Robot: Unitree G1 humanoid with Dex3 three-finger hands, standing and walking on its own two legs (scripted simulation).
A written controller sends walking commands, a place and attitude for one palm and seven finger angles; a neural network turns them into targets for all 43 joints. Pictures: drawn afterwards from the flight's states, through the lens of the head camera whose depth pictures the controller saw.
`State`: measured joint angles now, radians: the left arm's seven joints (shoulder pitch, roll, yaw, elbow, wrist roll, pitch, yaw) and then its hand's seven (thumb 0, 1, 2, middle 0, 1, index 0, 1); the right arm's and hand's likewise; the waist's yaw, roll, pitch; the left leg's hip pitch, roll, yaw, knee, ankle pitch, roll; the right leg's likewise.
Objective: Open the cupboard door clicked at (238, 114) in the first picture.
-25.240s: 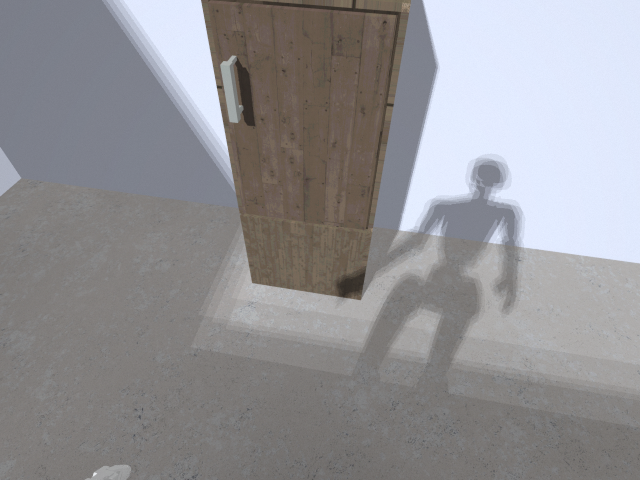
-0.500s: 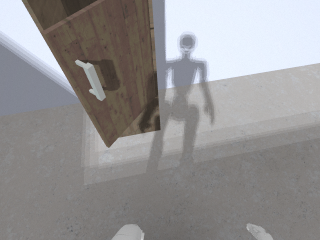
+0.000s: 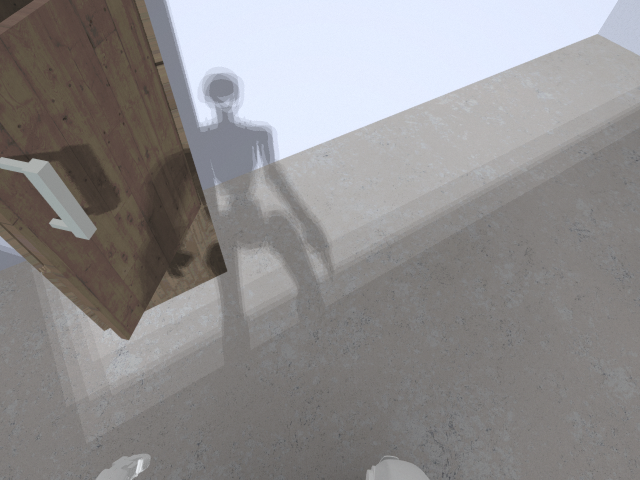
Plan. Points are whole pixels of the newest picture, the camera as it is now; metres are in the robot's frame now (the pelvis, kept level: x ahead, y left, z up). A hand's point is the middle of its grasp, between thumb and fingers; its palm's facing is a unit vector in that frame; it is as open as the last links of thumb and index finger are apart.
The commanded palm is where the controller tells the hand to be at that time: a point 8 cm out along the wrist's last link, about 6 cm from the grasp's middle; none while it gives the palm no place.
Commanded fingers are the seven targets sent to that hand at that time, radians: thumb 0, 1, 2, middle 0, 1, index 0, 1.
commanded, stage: walk to a spot facing it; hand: left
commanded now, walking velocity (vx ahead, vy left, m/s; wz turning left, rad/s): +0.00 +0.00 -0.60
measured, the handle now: (49, 200) +0.42 +0.40 +0.06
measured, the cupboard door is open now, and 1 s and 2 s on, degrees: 45 45 45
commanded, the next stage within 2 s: none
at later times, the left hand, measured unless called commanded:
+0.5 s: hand (215, 444) +0.17 +0.16 -0.17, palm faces -0.28 -0.94 -0.19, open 7.4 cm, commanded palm none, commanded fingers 0.00 0.90 0.90 -0.20 -0.30 -0.20 -0.30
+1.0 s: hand (263, 410) +0.23 +0.10 -0.19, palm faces -0.51 -0.84 -0.17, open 7.4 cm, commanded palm none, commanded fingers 0.00 0.90 0.90 -0.20 -0.30 -0.20 -0.30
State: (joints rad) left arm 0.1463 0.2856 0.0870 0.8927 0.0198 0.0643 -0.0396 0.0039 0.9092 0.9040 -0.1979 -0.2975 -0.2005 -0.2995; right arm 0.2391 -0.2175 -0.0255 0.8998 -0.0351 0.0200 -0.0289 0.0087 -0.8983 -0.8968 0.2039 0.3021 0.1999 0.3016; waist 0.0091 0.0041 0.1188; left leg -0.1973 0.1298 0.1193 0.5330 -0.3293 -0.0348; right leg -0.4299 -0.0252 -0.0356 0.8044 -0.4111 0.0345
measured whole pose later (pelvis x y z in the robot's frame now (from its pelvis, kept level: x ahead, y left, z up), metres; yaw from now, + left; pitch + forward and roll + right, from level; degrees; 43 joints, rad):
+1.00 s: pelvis +0.13 -0.06 -0.01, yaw -36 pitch +1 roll -1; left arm 0.35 0.21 0.07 1.01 0.02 0.00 -0.03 0.00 0.90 0.90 -0.21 -0.30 -0.21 -0.30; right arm 0.15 -0.23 -0.04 0.87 -0.03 -0.05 0.01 0.01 -0.90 -0.90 0.20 0.30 0.20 0.30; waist 0.04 -0.03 0.05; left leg -0.38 0.06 0.07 0.57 -0.20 -0.02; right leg -0.19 0.02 0.10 0.65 -0.46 -0.01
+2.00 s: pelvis +0.41 -0.40 +0.01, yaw -55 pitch +1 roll +0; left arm 0.21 0.18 0.06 1.04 0.03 -0.01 -0.04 0.01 0.91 0.90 -0.20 -0.30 -0.20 -0.30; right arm 0.33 -0.16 -0.03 1.05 -0.04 -0.07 -0.01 0.00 -0.93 -0.90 0.20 0.30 0.20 0.30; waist 0.00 -0.01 0.05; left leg -0.13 0.08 0.19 0.39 -0.26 -0.01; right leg -0.52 -0.09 -0.06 0.89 -0.27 -0.01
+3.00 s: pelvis +0.48 -0.66 +0.00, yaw -30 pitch +1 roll +1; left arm 0.15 0.20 0.04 0.89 0.02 0.02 0.03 0.00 0.91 0.90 -0.20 -0.30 -0.21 -0.30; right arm 0.17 -0.27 -0.09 0.94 -0.02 0.08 0.02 0.01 -0.90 -0.90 0.20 0.30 0.20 0.30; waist -0.02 0.03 0.08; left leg -0.53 0.00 -0.01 1.09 -0.46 -0.04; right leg -0.27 -0.09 -0.09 0.58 -0.31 0.01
